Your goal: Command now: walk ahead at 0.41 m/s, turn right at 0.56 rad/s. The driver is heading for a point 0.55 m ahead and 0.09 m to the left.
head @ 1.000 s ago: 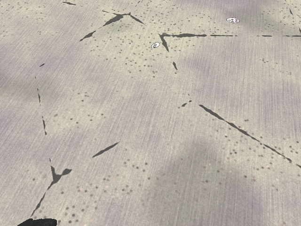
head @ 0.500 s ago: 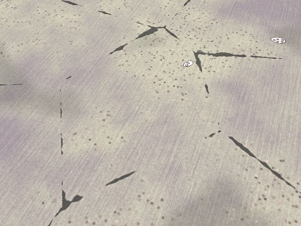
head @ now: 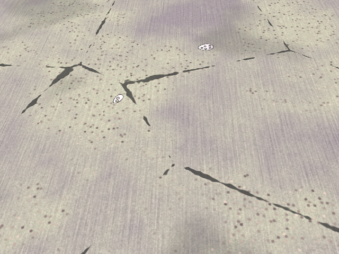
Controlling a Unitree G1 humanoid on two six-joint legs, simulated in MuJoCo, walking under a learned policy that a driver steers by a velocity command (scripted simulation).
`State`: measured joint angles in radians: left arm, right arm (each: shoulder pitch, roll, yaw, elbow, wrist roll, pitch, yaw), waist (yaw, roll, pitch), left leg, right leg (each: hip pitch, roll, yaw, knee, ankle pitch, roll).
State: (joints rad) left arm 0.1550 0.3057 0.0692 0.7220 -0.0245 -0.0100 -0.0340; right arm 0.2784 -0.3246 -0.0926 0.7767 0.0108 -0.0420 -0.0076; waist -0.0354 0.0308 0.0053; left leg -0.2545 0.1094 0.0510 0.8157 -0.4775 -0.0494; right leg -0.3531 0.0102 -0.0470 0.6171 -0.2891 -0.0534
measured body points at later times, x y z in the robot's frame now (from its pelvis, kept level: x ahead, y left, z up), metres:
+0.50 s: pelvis +0.27 +0.00 -0.01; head +0.31 +0.00 +0.44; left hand +0.30 +0.29 -0.13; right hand +0.47 -0.25 -0.09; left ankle +0.38 +0.08 -0.73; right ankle +0.06 -0.10 -0.66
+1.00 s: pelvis +0.51 -0.03 +0.00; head +0.53 -0.04 +0.45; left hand +0.65 +0.23 -0.09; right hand +0.64 -0.29 -0.13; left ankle +0.41 +0.09 -0.69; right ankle +0.62 -0.12 -0.73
